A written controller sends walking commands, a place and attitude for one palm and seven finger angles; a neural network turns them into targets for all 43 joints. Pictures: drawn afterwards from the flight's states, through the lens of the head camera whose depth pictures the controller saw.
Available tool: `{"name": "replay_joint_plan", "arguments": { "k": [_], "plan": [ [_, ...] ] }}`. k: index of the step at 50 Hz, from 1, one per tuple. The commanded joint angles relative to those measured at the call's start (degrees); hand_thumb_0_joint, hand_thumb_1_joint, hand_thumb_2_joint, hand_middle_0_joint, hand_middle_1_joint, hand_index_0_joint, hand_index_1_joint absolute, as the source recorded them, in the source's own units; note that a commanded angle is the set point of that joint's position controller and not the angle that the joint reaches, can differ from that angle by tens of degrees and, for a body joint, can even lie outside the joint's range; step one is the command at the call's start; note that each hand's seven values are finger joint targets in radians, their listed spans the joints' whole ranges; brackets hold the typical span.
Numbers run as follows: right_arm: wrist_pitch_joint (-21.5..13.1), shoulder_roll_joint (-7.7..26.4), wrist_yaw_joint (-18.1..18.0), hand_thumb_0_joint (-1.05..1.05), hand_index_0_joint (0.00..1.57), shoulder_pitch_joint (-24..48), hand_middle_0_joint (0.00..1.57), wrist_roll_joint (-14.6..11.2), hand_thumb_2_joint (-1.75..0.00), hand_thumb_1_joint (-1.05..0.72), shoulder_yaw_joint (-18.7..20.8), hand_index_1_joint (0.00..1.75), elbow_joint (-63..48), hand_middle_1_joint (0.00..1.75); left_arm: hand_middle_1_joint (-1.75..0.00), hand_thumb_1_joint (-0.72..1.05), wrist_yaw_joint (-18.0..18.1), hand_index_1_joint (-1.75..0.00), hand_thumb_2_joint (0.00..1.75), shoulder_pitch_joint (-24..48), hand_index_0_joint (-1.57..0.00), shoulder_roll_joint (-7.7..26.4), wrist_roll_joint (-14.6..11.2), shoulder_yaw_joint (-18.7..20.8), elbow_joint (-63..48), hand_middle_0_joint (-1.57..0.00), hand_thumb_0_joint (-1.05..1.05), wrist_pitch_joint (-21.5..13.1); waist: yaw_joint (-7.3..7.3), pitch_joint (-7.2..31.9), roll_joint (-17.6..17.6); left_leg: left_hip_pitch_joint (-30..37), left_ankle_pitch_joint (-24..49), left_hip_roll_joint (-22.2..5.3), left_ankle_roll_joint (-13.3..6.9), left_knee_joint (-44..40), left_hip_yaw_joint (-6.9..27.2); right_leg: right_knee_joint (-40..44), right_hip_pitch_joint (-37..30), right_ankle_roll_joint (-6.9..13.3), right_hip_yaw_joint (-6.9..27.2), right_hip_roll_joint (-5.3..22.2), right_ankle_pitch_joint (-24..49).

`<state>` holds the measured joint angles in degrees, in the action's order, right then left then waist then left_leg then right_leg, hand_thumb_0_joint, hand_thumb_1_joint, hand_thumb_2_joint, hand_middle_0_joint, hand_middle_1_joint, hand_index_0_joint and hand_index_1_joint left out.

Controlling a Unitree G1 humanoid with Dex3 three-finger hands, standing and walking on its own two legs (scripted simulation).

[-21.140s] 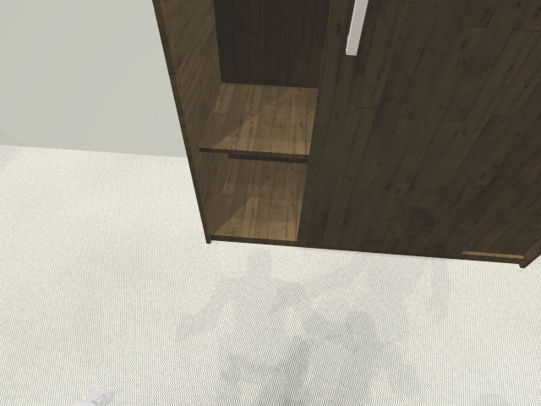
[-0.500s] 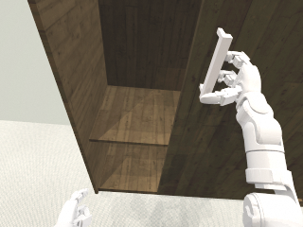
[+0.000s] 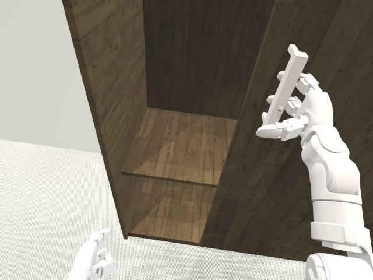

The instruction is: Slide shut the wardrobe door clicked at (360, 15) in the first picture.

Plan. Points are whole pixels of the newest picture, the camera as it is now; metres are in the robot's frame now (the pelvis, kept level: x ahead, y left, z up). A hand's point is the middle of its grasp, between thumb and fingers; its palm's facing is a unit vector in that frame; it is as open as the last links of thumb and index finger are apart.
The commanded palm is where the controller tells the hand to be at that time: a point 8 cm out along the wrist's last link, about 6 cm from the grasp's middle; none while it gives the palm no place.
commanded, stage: move the hooked fingers beside the handle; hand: right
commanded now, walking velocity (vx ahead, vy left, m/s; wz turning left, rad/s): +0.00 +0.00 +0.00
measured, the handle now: (279, 92) +0.45 -0.15 +0.23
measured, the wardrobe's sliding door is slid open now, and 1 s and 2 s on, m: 0.38 0.38 0.38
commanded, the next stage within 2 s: feel for the door with the fingertips in 1.92 s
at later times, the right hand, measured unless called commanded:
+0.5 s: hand (295, 111) +0.38 -0.17 +0.24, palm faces +0.09 +1.00 -0.01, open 14.3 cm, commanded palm +0.35 -0.23 +0.23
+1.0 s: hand (308, 112) +0.37 -0.19 +0.24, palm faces +0.10 +0.99 -0.03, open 14.0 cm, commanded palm +0.34 -0.24 +0.24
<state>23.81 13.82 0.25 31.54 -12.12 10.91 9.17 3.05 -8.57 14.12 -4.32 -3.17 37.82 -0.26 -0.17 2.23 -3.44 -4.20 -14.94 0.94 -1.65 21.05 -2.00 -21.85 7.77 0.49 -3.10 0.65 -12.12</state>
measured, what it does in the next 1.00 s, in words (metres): stands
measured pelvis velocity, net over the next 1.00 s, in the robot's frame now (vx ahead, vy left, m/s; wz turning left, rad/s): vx -0.01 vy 0.00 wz -0.02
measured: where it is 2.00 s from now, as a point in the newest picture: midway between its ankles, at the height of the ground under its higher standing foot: outside the picture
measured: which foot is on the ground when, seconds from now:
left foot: down 0.00-1.00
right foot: down 0.00-1.00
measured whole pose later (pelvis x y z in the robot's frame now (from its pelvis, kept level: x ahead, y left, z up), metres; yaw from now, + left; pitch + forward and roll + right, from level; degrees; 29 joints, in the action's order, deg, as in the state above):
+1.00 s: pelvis -0.01 +0.00 +0.00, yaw -1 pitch -2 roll +0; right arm 20.3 20.0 5.7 34.4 -12.7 14.5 17.8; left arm 4.3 -9.5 14.1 -5.1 -4.1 37.7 -1.6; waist 0.2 2.1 -3.6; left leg -4.8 -14.5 1.0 -1.9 21.3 -3.4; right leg -22.7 9.1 0.4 -1.6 0.6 -11.4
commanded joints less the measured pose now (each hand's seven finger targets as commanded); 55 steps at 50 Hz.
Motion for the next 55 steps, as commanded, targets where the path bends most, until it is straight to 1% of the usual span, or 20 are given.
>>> {"name": "replay_joint_plan", "arguments": {
  "k": [1, 5, 11, 13, 15, 18, 20, 22, 26, 27, 28, 32, 36, 40, 42, 45, 48, 50, 54, 55],
  "plan": [
    [-3.95, 13.72, -0.31, 0.0, 0.3, 22.45, 0.3, -0.52, -0.3, 0.5, 7.21, 1.2, -14.45, 1.2, -0.3, 0.9, 0.36, -0.3, 0.9, 9.67, -0.2, 5.94, 0.17, 1.88, -9.62, -0.2, 0.0, -2.51, 2.37, 16.01, 4.71, 2.17, 26.28, -0.25, 0.65, -0.86, 0.58, -0.78, -8.24, 2.26, 2.22, -0.94, 19.86],
    [-3.49, 16.91, -0.12, 0.0, 0.3, 19.5, 0.3, -0.76, -0.3, 0.5, 10.4, 1.2, -14.77, 1.2, -0.3, 0.9, 0.47, -0.3, 0.9, 9.67, -0.2, 6.06, 0.16, 1.9, -10.05, -0.2, 0.0, -1.95, 3.16, 16.64, 5.26, 3.77, 28.11, -0.44, 0.72, -0.52, 0.75, -0.75, -7.17, 2.34, 2.13, -1.04, 20.46],
    [-3.03, 15.42, 1.22, 0.0, 0.3, 19.9, 0.3, -1.0, -0.3, 0.5, 8.25, 1.2, -16.19, 1.2, -0.3, 0.9, 0.62, -0.3, 0.9, 9.86, -0.2, 6.28, -0.16, 2.0, -10.32, -0.2, 0.0, -1.9, 2.26, 16.5, 3.75, 2.73, 29.28, -0.55, 0.95, -0.55, 0.85, -1.25, -8.17, 2.51, 1.76, -1.29, 20.78],
    [-3.3, 17.03, 1.76, 0.0, 0.3, 18.82, 0.3, -1.46, -0.3, 0.5, 9.69, 1.2, -15.82, 1.2, -0.3, 0.9, 0.65, -0.3, 0.9, 9.59, -0.2, 6.57, -0.12, 2.14, -10.16, -0.2, 0.0, -1.92, 2.47, 16.73, 5.48, 3.78, 31.4, -0.66, 1.01, -0.33, 0.87, -1.59, -7.65, 2.59, 1.87, -1.19, 21.76],
    [-3.29, 18.32, 2.16, 0.0, 0.3, 16.72, 0.3, -1.76, -0.3, 0.5, 11.49, 1.2, -16.73, 1.2, -0.3, 0.9, 0.61, -0.3, 0.9, 9.92, -0.2, 6.47, -0.12, 2.04, -10.7, -0.2, 0.0, -1.81, 3.25, 18.31, 4.01, 5.0, 33.45, -0.89, 1.14, 0.29, 1.05, -1.5, -7.67, 2.53, 1.81, -1.47, 22.3],
    [-3.34, 18.48, 2.56, 0.0, 0.3, 15.95, 0.3, -2.02, -0.3, 0.5, 11.65, 1.2, -16.74, 1.2, -0.3, 0.9, 0.54, -0.3, 0.9, 10.01, -0.2, 6.38, -0.21, 2.01, -10.73, -0.2, 0.0, -1.62, 3.21, 17.05, 4.31, 4.76, 33.78, -0.91, 1.13, 0.3, 0.93, -1.74, -6.92, 2.5, 1.61, -1.42, 22.55],
    [-3.15, 21.16, 2.56, 0.0, 0.3, 15.76, 0.3, -2.13, -0.3, 0.5, 14.09, 1.2, -15.01, 1.2, -0.3, 0.9, 0.72, -0.3, 0.9, 9.64, -0.2, 6.69, -0.26, 2.07, -10.51, -0.2, 0.0, -1.43, 3.11, 16.6, 6.68, 4.66, 33.67, -0.97, 1.6, 0.22, 1.02, -1.49, -6.09, 2.56, 1.62, -1.34, 21.21],
    [-3.09, 21.6, 2.82, 0.0, 0.3, 16.15, 0.3, -2.03, -0.3, 0.5, 14.27, 1.2, -14.57, 1.2, -0.3, 0.9, 0.82, -0.3, 0.9, 9.56, -0.2, 6.7, -0.32, 2.02, -10.65, -0.2, 0.0, -1.39, 3.01, 16.17, 5.79, 4.34, 33.66, -1.05, 1.57, 0.35, 1.1, -1.51, -5.92, 2.59, 1.63, -1.34, 21.12],
    [-3.84, 16.65, 4.5, 0.0, 0.3, 19.94, 0.3, -1.69, -0.3, 0.5, 7.9, 1.2, -16.23, 1.2, -0.3, 0.9, 0.87, -0.3, 0.9, 9.53, -0.2, 6.76, -0.68, 2.09, -10.61, -0.2, 0.0, -2.01, 1.21, 15.23, 2.1, 0.98, 30.8, -0.81, 1.33, -0.31, 1.05, -2.07, -8.55, 2.87, 1.71, -1.42, 20.61],
    [-3.71, 17.32, 5.02, 0.0, 0.3, 19.96, 0.3, -1.74, -0.3, 0.5, 8.08, 1.2, -14.66, 1.2, -0.3, 0.9, 1.04, -0.3, 0.9, 9.25, -0.2, 6.91, -0.89, 2.16, -10.3, -0.2, 0.0, -2.2, 0.98, 14.66, 2.12, -0.03, 28.46, -0.58, 1.15, -0.52, 0.83, -2.13, -8.62, 2.77, 2.06, -1.34, 19.55],
    [-4.08, 14.46, 5.75, 0.0, 0.3, 21.66, 0.3, -2.08, -0.3, 0.5, 5.09, 1.2, -15.27, 1.2, -0.3, 0.9, 1.13, -0.3, 0.9, 9.23, -0.2, 6.91, -0.86, 2.08, -10.11, -0.2, 0.0, -2.53, 0.3, 13.75, 2.13, -0.72, 28.13, -0.63, 1.1, -0.93, 0.84, -2.38, -8.77, 2.98, 2.12, -1.44, 19.27],
    [-4.96, 14.12, 6.84, 0.0, 0.3, 25.71, 0.3, -2.53, -0.3, 0.5, 3.98, 1.2, -15.02, 1.2, -0.3, 0.9, 1.68, -0.3, 0.9, 8.87, -0.2, 7.08, -0.89, 2.17, -9.29, -0.2, 0.0, -3.78, -0.22, 15.38, 1.28, -2.77, 23.79, -0.37, 0.79, -1.01, 0.38, -2.26, -10.89, 2.79, 3.48, -1.46, 17.7],
    [-4.99, 12.42, 5.79, 0.0, 0.3, 26.81, 0.3, -2.62, -0.3, 0.5, 2.71, 1.2, -10.91, 1.2, -0.3, 0.9, 1.76, -0.3, 0.9, 8.66, -0.2, 6.95, -0.77, 1.83, -7.92, -0.2, 0.0, -4.17, -0.35, 13.09, 2.77, -4.54, 18.85, -0.23, 0.71, -1.9, 0.13, -1.64, -9.66, 2.57, 4.26, -1.43, 14.09],
    [-4.7, 18.43, 4.12, 0.0, 0.3, 26.72, 0.3, -1.78, -0.3, 0.5, 7.83, 1.2, -4.59, 1.2, -0.3, 0.9, 1.88, -0.3, 0.9, 8.39, -0.2, 7.37, -0.4, 1.54, -7.37, -0.2, 0.0, -3.61, 0.91, 11.75, 6.83, -2.74, 16.56, -0.63, 0.85, -2.52, 0.8, -0.55, -5.76, 2.75, 4.04, -1.52, 11.45],
    [-5.32, 18.8, 3.99, 0.0, 0.3, 27.67, 0.3, -1.03, -0.3, 0.5, 7.85, 1.2, -4.27, 1.2, -0.3, 0.9, 1.89, -0.3, 0.9, 8.5, -0.2, 7.01, -0.37, 1.49, -8.02, -0.2, 0.0, -3.44, 1.1, 12.4, 4.5, -2.45, 16.42, -0.65, 0.74, -2.28, 0.79, -0.41, -6.01, 2.63, 3.74, -1.4, 11.76],
    [-7.03, 21.05, 4.42, 0.0, 0.3, 28.49, 0.3, -0.88, -0.3, 0.5, 9.48, 1.2, -3.12, 1.2, -0.3, 0.9, 1.76, -0.3, 0.9, 7.91, -0.2, 6.93, -0.3, 1.49, -8.37, -0.2, 0.0, -3.62, 1.22, 13.59, 4.22, -1.01, 17.46, -0.67, 0.74, -2.45, 1.2, -0.39, -6.06, 2.73, 3.58, -1.35, 12.1],
    [-8.65, 18.46, 5.72, 0.0, 0.3, 28.92, 0.3, -0.98, -0.3, 0.5, 6.98, 1.2, -4.2, 1.2, -0.3, 0.9, 1.61, -0.3, 0.9, 7.28, -0.2, 6.77, -0.46, 1.65, -8.91, -0.2, 0.0, -4.26, 0.71, 14.12, 2.33, -1.57, 17.75, -0.41, 0.5, -2.56, 0.86, -0.59, -7.62, 2.7, 3.55, -1.07, 13.15],
    [-8.66, 20.5, 6.43, 0.0, 0.3, 27.21, 0.3, -1.42, -0.3, 0.5, 9.09, 1.2, -2.81, 1.2, -0.3, 0.9, 1.61, -0.3, 0.9, 6.46, -0.2, 7.18, -0.48, 1.74, -8.76, -0.2, 0.0, -4.55, 0.89, 13.9, 3.38, -1.44, 18.09, -0.31, 0.56, -2.57, 0.71, -0.33, -7.2, 2.7, 3.78, -1.06, 13.0],
    [-8.24, 19.57, 7.9, 0.0, 0.3, 26.49, 0.3, -1.93, -0.3, 0.5, 7.73, 1.2, -3.27, 1.2, -0.3, 0.9, 1.64, -0.3, 0.9, 6.16, -0.2, 7.59, -0.9, 1.95, -8.87, -0.2, 0.0, -4.84, 0.38, 12.76, 2.96, -2.45, 17.59, -0.33, 0.63, -2.74, 0.42, -0.2, -6.84, 2.67, 3.6, -0.92, 12.55],
    [-8.38, 21.09, 7.81, 0.0, 0.3, 26.38, 0.3, -1.81, -0.3, 0.5, 9.07, 1.2, -4.42, 1.2, -0.3, 0.9, 1.64, -0.3, 0.9, 5.98, -0.2, 7.72, -0.92, 2.2, -9.03, -0.2, 0.0, -5.0, 0.62, 13.91, 2.42, -2.36, 17.15, -0.2, 0.52, -2.66, 0.36, -0.14, -7.64, 2.59, 3.77, -0.78, 12.92]
  ]
}}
